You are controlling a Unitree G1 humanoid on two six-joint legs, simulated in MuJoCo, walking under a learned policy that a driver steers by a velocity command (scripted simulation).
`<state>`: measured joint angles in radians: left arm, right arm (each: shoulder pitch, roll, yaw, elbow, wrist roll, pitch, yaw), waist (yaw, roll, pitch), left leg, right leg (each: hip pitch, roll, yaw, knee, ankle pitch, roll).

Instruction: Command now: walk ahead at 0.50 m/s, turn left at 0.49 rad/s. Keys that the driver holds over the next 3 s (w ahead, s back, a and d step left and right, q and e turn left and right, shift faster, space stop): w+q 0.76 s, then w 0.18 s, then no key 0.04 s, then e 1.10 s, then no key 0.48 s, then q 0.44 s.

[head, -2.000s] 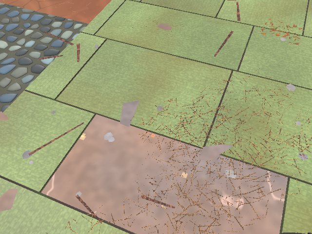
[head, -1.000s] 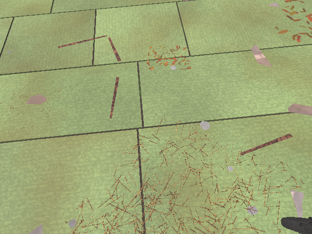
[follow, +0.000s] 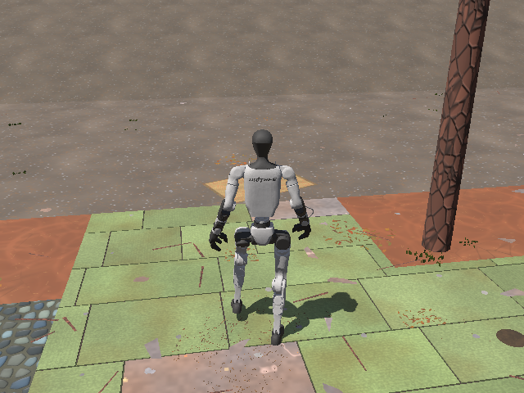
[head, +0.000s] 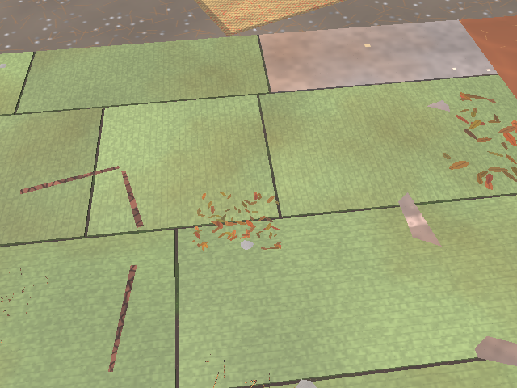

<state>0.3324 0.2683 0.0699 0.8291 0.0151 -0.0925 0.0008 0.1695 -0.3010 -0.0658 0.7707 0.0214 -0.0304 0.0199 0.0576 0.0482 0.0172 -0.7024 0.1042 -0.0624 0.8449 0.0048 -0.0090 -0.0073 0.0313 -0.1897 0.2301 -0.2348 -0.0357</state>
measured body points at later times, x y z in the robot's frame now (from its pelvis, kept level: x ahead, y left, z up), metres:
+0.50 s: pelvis +0.28 +0.07 +0.00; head +0.31 +0.09 +0.45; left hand +0.41 +0.37 -0.08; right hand +0.43 -0.19 -0.10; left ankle +0.23 +0.13 -0.74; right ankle +0.49 -0.08 -0.68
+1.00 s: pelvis +0.55 +0.12 +0.00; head +0.57 +0.13 +0.45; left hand +0.41 +0.36 -0.12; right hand +0.85 +0.01 -0.09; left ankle +0.59 +0.33 -0.69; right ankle +0.56 -0.01 -0.74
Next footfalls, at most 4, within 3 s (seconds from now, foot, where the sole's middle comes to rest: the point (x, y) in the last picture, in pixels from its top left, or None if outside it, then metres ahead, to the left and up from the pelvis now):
0.20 left None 0.27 0.14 -0.78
0.66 right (284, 352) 0.59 0.01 -0.78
1.12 left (158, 315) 0.68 0.36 -0.78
1.54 right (248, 297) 0.75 0.12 -0.78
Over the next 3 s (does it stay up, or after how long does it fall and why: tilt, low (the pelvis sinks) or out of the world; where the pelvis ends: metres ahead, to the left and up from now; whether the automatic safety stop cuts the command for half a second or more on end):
stays up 0.68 0.23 -0.02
